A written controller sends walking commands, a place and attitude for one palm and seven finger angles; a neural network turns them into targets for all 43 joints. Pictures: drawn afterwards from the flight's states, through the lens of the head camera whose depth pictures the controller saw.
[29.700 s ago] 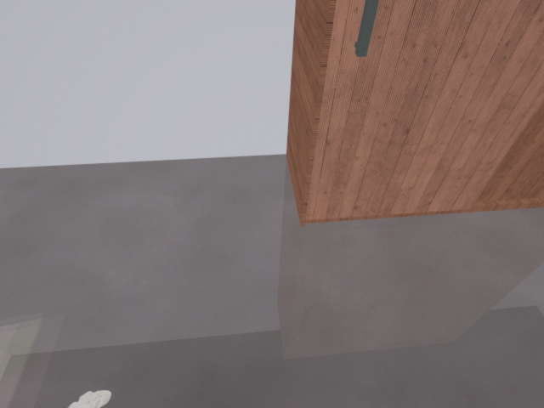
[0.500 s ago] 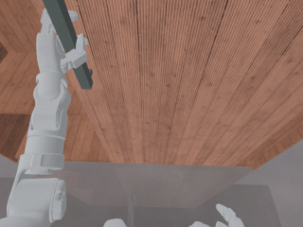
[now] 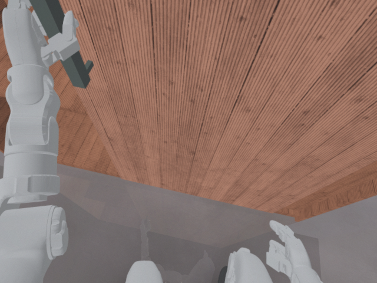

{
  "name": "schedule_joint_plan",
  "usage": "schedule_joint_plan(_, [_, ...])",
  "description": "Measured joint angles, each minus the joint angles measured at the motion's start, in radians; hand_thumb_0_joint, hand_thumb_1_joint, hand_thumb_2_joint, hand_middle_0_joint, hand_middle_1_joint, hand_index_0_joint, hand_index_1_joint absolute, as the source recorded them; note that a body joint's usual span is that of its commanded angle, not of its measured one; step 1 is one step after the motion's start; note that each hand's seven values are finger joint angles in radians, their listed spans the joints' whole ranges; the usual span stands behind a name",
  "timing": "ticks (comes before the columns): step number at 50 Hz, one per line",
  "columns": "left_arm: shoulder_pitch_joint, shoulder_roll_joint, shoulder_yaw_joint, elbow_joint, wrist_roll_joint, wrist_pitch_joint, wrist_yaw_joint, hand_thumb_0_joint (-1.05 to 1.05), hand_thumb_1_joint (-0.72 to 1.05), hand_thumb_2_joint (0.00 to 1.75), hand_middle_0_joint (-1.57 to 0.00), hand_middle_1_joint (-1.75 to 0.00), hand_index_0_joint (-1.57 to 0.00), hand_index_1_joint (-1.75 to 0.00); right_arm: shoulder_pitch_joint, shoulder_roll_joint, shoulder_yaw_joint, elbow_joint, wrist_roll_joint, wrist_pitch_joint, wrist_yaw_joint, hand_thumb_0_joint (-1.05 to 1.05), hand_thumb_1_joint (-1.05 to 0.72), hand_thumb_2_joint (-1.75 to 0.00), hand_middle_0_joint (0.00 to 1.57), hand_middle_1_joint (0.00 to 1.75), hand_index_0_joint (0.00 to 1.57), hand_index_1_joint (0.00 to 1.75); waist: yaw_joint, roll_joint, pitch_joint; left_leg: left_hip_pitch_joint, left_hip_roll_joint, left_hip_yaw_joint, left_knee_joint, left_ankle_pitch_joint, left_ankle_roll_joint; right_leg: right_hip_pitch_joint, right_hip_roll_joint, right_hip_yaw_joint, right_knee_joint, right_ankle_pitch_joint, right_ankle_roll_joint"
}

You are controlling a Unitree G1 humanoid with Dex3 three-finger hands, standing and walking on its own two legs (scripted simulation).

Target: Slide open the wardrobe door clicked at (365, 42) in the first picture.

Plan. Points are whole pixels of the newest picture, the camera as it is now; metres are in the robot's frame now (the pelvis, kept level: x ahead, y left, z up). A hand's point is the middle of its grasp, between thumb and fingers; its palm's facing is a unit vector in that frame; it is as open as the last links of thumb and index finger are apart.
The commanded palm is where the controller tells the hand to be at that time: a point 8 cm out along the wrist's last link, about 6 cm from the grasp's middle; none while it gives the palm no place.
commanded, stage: stop walking and hold the door there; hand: left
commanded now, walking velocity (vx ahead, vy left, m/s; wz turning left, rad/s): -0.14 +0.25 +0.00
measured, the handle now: (58, 8) +0.46 +0.33 +0.22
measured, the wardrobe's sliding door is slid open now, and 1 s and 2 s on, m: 0.65 0.65 0.65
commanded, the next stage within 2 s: none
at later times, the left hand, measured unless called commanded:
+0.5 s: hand (70, 37) +0.42 +0.30 +0.20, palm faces +0.55 -0.82 -0.13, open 7.4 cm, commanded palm +0.38 +0.32 +0.17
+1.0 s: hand (71, 39) +0.41 +0.30 +0.20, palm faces +0.50 -0.86 -0.14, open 7.4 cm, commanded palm +0.37 +0.31 +0.17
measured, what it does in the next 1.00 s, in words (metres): steps on the spot: right foot, then left foot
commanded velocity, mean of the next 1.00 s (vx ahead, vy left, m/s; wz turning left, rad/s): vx -0.04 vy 0.07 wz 0.00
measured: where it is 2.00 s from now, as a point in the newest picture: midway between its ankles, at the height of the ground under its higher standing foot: outside the picture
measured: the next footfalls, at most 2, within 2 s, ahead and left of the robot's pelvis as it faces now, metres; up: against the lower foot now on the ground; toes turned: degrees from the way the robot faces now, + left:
right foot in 0.12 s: +0.13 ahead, -0.19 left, +0.00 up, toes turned -8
left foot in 0.44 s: +0.09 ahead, +0.13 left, +0.00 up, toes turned -1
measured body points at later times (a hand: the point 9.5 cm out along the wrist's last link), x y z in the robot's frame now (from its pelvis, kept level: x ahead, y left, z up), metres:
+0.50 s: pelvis +0.01 -0.02 -0.02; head +0.02 +0.00 +0.43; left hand +0.39 +0.34 +0.20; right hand +0.11 -0.33 -0.10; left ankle +0.05 +0.08 -0.75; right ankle +0.07 -0.17 -0.73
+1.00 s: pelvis -0.05 +0.00 -0.01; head -0.03 +0.01 +0.44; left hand +0.38 +0.34 +0.21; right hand +0.02 -0.28 -0.11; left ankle +0.05 +0.08 -0.75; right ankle -0.08 -0.12 -0.75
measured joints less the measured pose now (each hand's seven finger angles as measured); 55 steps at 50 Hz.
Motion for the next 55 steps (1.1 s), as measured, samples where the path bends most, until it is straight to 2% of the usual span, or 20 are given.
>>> schedule_joint_plan(3, [0.072,0.097,0.059,0.066,0.01,-0.041,-0.03,-0.09,0.6,0.81,-0.45,-1.4,-0.16,-1.23,0.008,0.012,0.02,-0.032,0.002,-0.005,-0.01,0.01,-0.9,-0.9,0.21,0.3,0.2,0.3,-0.013,0.018,-0.033,0.025,0.035,0.017,0.01,-0.021,-0.033,0.064,0.017,-0.035,-0.191,0.062,0.006])
schedule_joint_plan(5, [0.093,0.14,0.097,0.126,0.014,-0.033,-0.035,-0.11,0.58,0.81,-0.45,-1.4,-0.17,-1.23,0.028,0.006,0.029,-0.046,0.01,-0.021,-0.011,0.01,-0.9,-0.9,0.21,0.3,0.2,0.3,-0.023,0.016,-0.058,0.011,0.035,0.022,0.092,-0.066,-0.034,0.147,0.017,-0.054,-0.359,0.197,0.003])
schedule_joint_plan(6, [0.098,0.168,0.119,0.163,0.021,-0.03,-0.038,-0.13,0.57,0.81,-0.45,-1.4,-0.17,-1.23,0.034,0.003,0.036,-0.048,0.012,-0.023,-0.013,0.01,-0.9,-0.9,0.21,0.3,0.2,0.3,-0.04,-0.007,-0.078,-0.025,0.014,0.016,0.177,-0.101,-0.008,0.179,-0.002,-0.045,-0.407,0.235,-0.015])
schedule_joint_plan(8, [0.149,0.176,0.207,0.203,0.03,-0.042,-0.022,-0.15,0.55,0.81,-0.45,-1.4,-0.17,-1.25,-0.005,-0.044,0.033,-0.023,0.006,-0.018,-0.03,0.01,-0.9,-0.9,0.21,0.3,0.21,0.3,-0.079,0.034,-0.082,-0.117,-0.046,-0.076,0.399,-0.241,0.035,0.157,-0.007,-0.037,-0.341,0.107,-0.03])
schedule_joint_plan(9, [0.173,0.172,0.244,0.219,0.032,-0.046,-0.014,-0.16,0.55,0.81,-0.45,-1.4,-0.18,-1.26,-0.021,-0.07,0.022,-0.01,0.005,-0.019,-0.043,0.01,-0.9,-0.9,0.21,0.3,0.21,0.3,-0.097,0.057,-0.077,-0.156,-0.088,-0.101,0.487,-0.276,0.043,0.15,-0.01,-0.03,-0.325,0.086,-0.03])
schedule_joint_plan(11, [0.2,0.158,0.283,0.239,0.029,-0.039,0.001,-0.16,0.55,0.8,-0.45,-1.4,-0.19,-1.26,-0.031,-0.117,0.001,0.016,0.009,-0.027,-0.062,0.01,-0.9,-0.9,0.21,0.3,0.2,0.3,-0.116,0.074,-0.072,-0.22,-0.175,-0.108,0.605,-0.305,0.045,0.145,-0.03,-0.009,-0.331,0.098,-0.019])
schedule_joint_plan(14, [0.216,0.148,0.318,0.262,0.036,-0.053,0.007,-0.16,0.55,0.8,-0.45,-1.39,-0.2,-1.27,-0.023,-0.156,-0.014,0.06,0.008,-0.025,-0.078,0.01,-0.91,-0.9,0.2,0.3,0.2,0.3,-0.143,0.051,-0.078,-0.261,-0.253,-0.072,0.606,-0.283,0.046,0.153,-0.059,0.01,-0.364,0.123,-0.013])
schedule_joint_plan(17, [0.217,0.148,0.317,0.263,0.046,-0.061,0.012,-0.15,0.54,0.81,-0.44,-1.39,-0.21,-1.28,0.015,-0.169,-0.019,0.087,0.007,-0.019,-0.087,0.01,-0.91,-0.9,0.2,0.3,0.2,0.3,-0.161,0.006,-0.103,-0.24,-0.282,-0.043,0.48,-0.243,0.053,0.159,-0.073,0.019,-0.396,0.145,-0.008])
schedule_joint_plan(19, [0.207,0.142,0.3,0.253,0.053,-0.06,0.016,-0.14,0.54,0.82,-0.45,-1.39,-0.21,-1.27,0.053,-0.175,-0.02,0.096,0.006,-0.019,-0.09,0.01,-0.91,-0.9,0.2,0.3,0.2,0.3,-0.171,-0.017,-0.13,-0.197,-0.28,-0.04,0.349,-0.192,0.06,0.158,-0.072,0.015,-0.406,0.155,-0.004])
schedule_joint_plan(21, [0.201,0.134,0.275,0.234,0.053,-0.06,0.023,-0.13,0.55,0.82,-0.45,-1.39,-0.2,-1.27,0.091,-0.183,-0.022,0.095,0.004,-0.02,-0.091,0.01,-0.91,-0.9,0.2,0.3,0.2,0.3,-0.181,-0.023,-0.158,-0.123,-0.261,-0.043,0.17,-0.073,0.062,0.151,-0.057,0.005,-0.395,0.154,0.003])
schedule_joint_plan(22, [0.195,0.132,0.26,0.223,0.052,-0.059,0.029,-0.13,0.56,0.82,-0.45,-1.39,-0.19,-1.26,0.105,-0.182,-0.027,0.094,0.002,-0.021,-0.094,0.01,-0.91,-0.9,0.2,0.3,0.2,0.3,-0.186,-0.029,-0.166,-0.105,-0.253,-0.041,0.127,-0.023,0.073,0.143,-0.053,0.003,-0.378,0.149,0.006])
schedule_joint_plan(24, [0.195,0.127,0.235,0.202,0.048,-0.054,0.045,-0.11,0.59,0.82,-0.45,-1.39,-0.16,-1.23,0.13,-0.159,-0.034,0.088,0.001,-0.019,-0.096,0.01,-0.91,-0.9,0.2,0.3,0.2,0.3,-0.173,-0.056,-0.167,-0.101,-0.248,-0.018,0.136,-0.023,0.104,0.121,-0.035,0.029,-0.3,0.005,-0.014])
schedule_joint_plan(26, [0.212,0.115,0.221,0.192,0.045,-0.052,0.058,-0.1,0.62,0.81,-0.45,-1.39,-0.13,-1.22,0.164,-0.133,-0.03,0.075,-0.002,-0.026,-0.094,0.01,-0.91,-0.9,0.2,0.3,0.2,0.3,-0.165,-0.053,-0.184,-0.092,-0.227,-0.004,0.108,-0.02,0.119,0.097,0.002,0.033,-0.176,-0.093,-0.03])
schedule_joint_plan(29, [0.225,0.107,0.206,0.183,0.042,-0.033,0.067,-0.09,0.65,0.79,-0.43,-1.39,-0.1,-1.22,0.205,-0.097,-0.01,0.067,-0.004,-0.047,-0.092,0.01,-0.91,-0.9,0.2,0.3,0.2,0.3,-0.168,-0.033,-0.201,-0.084,-0.202,-0.006,0.043,0.022,0.122,0.119,0.036,0.012,-0.112,-0.088,-0.028])
schedule_joint_plan(35, [0.211,0.138,0.199,0.183,0.023,0.0,0.071,-0.08,0.67,0.77,-0.41,-1.36,-0.08,-1.25,0.22,-0.042,0.043,0.067,-0.014,-0.073,-0.086,0.01,-0.9,-0.9,0.2,0.3,0.2,0.3,-0.158,-0.04,-0.209,-0.112,-0.199,0.03,-0.012,0.076,0.124,0.266,0.045,-0.003,-0.347,-0.052,-0.025])
schedule_joint_plan(38, [0.188,0.163,0.21,0.205,0.016,0.008,0.074,-0.08,0.69,0.76,-0.39,-1.34,-0.06,-1.24,0.202,-0.034,0.062,0.062,-0.023,-0.078,-0.081,0.01,-0.9,-0.9,0.21,0.3,0.2,0.3,-0.159,-0.052,-0.205,-0.15,-0.213,0.053,0.001,0.085,0.126,0.343,0.038,0.001,-0.496,0.037,-0.035])
schedule_joint_plan(39, [0.182,0.168,0.222,0.215,0.016,0.007,0.075,-0.08,0.69,0.76,-0.39,-1.33,-0.06,-1.24,0.187,-0.038,0.066,0.064,-0.025,-0.078,-0.079,0.01,-0.9,-0.9,0.21,0.3,0.2,0.3,-0.159,-0.046,-0.2,-0.165,-0.211,0.061,0.011,0.085,0.127,0.349,0.039,0.006,-0.525,0.021,-0.039])
schedule_joint_plan(42, [0.156,0.17,0.247,0.258,0.013,0.003,0.076,-0.08,0.7,0.76,-0.37,-1.31,-0.05,-1.24,0.152,-0.058,0.062,0.064,-0.025,-0.072,-0.084,0.01,-0.9,-0.9,0.21,0.3,0.21,0.3,-0.173,-0.007,-0.172,-0.179,-0.197,0.059,0.01,0.103,0.129,0.329,0.052,0.006,-0.521,0.045,-0.037])
schedule_joint_plan(45, [0.113,0.175,0.24,0.298,0.02,0.022,0.074,-0.07,0.7,0.77,-0.34,-1.28,-0.05,-1.23,0.145,-0.073,0.055,0.062,-0.014,-0.065,-0.092,0.01,-0.9,-0.9,0.21,0.3,0.21,0.3,-0.172,-0.009,-0.168,-0.183,-0.196,0.065,0.011,0.114,0.133,0.311,0.05,0.011,-0.496,0.049,-0.034])
schedule_joint_plan(55, [0.08,0.2,0.189,0.429,0.026,-0.01,0.066,-0.05,0.71,0.77,-0.31,-1.25,-0.04,-1.21,0.196,-0.122,0.029,0.063,-0.014,-0.062,-0.117,0.01,-0.9,-0.9,0.21,0.3,0.2,0.3,-0.195,-0.038,-0.234,-0.173,-0.216,0.075,-0.032,0.14,0.142,0.295,0.031,0.011,-0.481,0.027,-0.045])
